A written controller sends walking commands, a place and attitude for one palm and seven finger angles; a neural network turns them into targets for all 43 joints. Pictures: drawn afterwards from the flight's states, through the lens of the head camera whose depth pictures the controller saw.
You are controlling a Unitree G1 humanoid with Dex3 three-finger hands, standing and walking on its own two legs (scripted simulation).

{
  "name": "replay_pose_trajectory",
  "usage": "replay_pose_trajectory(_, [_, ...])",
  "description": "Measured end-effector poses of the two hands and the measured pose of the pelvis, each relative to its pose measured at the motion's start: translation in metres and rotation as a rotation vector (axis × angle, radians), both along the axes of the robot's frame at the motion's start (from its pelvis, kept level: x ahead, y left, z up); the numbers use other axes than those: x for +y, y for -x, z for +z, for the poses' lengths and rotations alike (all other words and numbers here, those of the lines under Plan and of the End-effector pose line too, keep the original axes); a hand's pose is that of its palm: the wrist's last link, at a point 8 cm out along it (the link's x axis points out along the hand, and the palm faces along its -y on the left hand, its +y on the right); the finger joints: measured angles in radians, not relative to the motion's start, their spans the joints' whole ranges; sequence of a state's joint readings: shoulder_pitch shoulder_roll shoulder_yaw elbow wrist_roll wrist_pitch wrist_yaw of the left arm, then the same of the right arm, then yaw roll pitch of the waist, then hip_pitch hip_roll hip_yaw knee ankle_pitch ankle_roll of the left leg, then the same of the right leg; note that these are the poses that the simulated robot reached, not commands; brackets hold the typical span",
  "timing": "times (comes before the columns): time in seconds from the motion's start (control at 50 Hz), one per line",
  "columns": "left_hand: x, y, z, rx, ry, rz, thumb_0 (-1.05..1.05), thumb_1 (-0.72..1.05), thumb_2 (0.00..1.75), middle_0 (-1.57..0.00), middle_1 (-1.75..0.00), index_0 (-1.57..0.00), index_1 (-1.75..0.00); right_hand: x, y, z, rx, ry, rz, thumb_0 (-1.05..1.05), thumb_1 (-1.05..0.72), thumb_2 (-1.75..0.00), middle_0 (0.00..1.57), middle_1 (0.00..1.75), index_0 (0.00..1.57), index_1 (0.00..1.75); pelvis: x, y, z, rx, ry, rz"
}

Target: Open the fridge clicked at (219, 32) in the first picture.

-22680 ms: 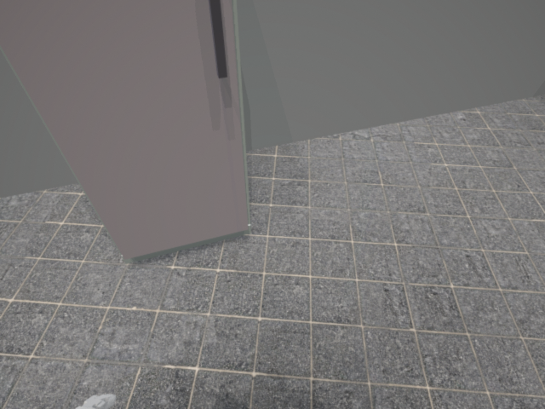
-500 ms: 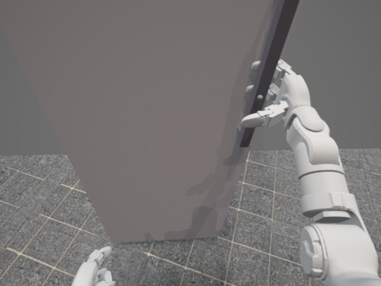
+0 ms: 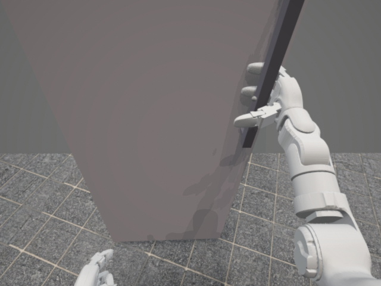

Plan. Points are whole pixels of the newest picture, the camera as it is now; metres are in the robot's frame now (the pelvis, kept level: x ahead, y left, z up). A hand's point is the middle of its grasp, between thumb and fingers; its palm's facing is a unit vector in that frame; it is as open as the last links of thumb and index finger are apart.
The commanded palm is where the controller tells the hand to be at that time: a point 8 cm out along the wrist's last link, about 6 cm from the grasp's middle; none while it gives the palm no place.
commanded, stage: slide the fingers in behind the handle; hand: right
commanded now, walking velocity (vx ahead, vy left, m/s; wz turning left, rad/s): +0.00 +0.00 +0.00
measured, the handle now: (261, 82) +0.47 -0.11 +0.23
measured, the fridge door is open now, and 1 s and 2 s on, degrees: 0 0 5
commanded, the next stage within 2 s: grip the handle and tug to test in 0.12 s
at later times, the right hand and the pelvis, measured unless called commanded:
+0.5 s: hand (255, 98) +0.42 -0.09 +0.22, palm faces -0.10 +0.99 -0.02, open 12.1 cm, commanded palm +0.40 -0.14 +0.21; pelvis +0.00 +0.00 +0.00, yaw +0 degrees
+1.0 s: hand (255, 97) +0.43 -0.09 +0.22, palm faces -0.09 +1.00 -0.02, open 5.6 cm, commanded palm +0.40 -0.13 +0.21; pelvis +0.00 +0.00 +0.00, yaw +0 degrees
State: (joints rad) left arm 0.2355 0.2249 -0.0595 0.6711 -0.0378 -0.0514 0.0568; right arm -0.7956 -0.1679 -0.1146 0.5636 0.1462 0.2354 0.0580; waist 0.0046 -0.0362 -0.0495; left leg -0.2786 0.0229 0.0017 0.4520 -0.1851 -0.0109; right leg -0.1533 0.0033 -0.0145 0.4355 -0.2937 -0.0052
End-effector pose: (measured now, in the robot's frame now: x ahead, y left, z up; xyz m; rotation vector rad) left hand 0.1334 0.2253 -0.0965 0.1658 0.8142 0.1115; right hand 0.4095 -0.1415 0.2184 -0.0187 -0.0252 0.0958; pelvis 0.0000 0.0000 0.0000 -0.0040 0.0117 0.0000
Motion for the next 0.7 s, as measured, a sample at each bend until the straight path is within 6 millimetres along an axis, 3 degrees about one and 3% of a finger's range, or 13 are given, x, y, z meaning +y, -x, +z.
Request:
replay_pose_trajectory(0.36, [0.01, -0.006, 0.005, -0.006, -0.021, 0.017, 0.01, 0.9, 0.9, -0.2, -0.3, -0.2, -0.3, -0.002, 0.0, 0.0, 0.002, -0.01, 0.01, -0.01, 0.44, -0.32, 0.31, 1.22, 0.29, 1.22, 0.004, -0.002, 0.001, -0.002, -0.002, 0.004])
replay_pose_trajectory(0.7, [0.002, -0.011, 0.004, -0.01, -0.006, -0.004, 0.01, 0.9, 0.9, -0.2, -0.3, -0.2, -0.3, -0.002, 0.002, 0.004, -0.002, 0.005, -0.003, 0.0, -0.22, -0.61, 0.37, 1.3, 0.34, 1.31, 0.002, -0.003, 0.001, -0.001, -0.002, -0.003])
